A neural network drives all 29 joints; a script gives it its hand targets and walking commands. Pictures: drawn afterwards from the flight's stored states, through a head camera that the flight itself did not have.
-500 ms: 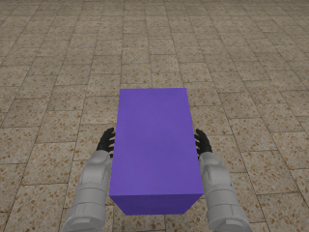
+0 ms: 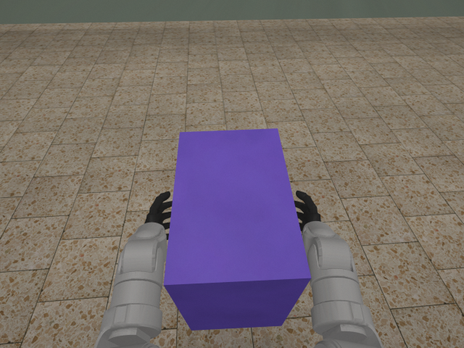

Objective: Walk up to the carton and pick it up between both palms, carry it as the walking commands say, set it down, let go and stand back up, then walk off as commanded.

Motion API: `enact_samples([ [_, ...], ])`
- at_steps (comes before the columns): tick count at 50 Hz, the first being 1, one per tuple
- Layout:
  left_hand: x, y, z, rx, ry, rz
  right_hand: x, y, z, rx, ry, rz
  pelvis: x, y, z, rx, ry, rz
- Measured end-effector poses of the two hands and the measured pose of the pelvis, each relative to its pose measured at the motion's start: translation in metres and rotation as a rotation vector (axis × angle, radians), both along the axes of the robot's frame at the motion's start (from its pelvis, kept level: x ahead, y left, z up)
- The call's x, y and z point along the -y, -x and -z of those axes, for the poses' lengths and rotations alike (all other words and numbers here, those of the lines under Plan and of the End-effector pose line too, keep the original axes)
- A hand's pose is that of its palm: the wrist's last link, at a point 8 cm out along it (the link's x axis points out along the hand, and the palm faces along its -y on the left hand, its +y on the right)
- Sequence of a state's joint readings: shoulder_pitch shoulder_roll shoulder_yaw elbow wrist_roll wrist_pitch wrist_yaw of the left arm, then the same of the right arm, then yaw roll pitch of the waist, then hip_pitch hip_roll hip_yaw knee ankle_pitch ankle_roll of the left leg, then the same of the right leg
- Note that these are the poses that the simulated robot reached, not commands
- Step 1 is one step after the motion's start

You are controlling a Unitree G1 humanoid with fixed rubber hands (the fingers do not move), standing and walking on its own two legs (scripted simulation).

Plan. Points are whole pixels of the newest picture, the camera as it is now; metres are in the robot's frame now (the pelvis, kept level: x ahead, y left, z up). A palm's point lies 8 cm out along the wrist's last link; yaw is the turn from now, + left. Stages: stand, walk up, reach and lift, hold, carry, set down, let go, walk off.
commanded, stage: reach and lift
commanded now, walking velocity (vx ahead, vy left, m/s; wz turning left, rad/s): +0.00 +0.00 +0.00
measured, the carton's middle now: (232, 233) +0.33 +0.00 -0.02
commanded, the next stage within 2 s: hold in 1.08 s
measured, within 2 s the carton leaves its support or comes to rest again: neither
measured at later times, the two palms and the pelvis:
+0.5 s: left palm (157, 225) +0.31 +0.14 +0.05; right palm (315, 224) +0.31 -0.15 +0.05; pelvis +0.02 +0.00 +0.01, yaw +0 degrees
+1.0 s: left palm (153, 235) +0.30 +0.14 +0.04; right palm (312, 230) +0.30 -0.14 +0.04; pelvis +0.01 +0.00 +0.00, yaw -1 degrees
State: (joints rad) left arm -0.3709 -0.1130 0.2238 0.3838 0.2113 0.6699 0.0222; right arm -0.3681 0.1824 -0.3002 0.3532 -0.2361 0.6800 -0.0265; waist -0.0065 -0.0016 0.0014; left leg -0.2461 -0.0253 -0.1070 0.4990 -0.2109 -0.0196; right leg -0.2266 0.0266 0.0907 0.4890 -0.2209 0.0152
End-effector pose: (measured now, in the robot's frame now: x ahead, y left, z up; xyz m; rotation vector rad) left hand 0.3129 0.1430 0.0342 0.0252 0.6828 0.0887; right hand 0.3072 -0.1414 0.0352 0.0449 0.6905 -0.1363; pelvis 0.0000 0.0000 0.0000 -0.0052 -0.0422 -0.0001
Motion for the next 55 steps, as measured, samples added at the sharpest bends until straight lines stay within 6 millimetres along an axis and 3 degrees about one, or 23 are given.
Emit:
enact_samples([
  [12,0.006,-0.001,-0.007,-0.018,0.004,0.012,0.006,0.001,-0.010,-0.018,0.008,0.003,0.003,0.003,-0.001,0.055,-0.007,0.014],
  [22,0.005,-0.003,-0.017,0.004,0.006,-0.007,0.005,-0.003,-0.016,0.005,0.007,-0.012,0.005,-0.012,-0.004,0.061,-0.006,0.008],
  [32,0.006,0.009,-0.006,-0.036,-0.011,-0.013,0.006,0.004,-0.005,-0.035,0.005,-0.028,0.004,-0.020,-0.007,0.069,-0.007,0.012],
  [43,0.000,0.014,-0.014,0.001,-0.015,-0.033,0.000,0.006,-0.010,0.003,0.011,-0.048,0.003,-0.015,-0.006,0.066,-0.009,0.012],
  [55,0.002,0.017,-0.007,-0.024,-0.012,-0.013,0.002,0.012,-0.005,-0.023,0.018,-0.036,0.002,-0.012,-0.005,0.072,-0.005,0.009],
])
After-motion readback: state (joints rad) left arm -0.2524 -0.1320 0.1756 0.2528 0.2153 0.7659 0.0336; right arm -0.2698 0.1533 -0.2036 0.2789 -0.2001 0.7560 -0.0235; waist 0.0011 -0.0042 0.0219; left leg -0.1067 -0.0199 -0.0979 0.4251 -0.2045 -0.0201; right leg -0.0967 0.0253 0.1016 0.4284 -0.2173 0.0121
